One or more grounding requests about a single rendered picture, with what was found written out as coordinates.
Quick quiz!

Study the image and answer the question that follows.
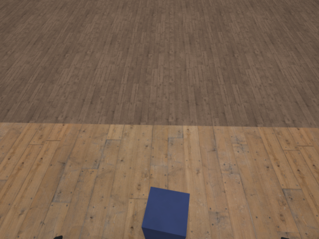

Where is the carton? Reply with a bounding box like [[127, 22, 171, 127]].
[[142, 187, 190, 239]]

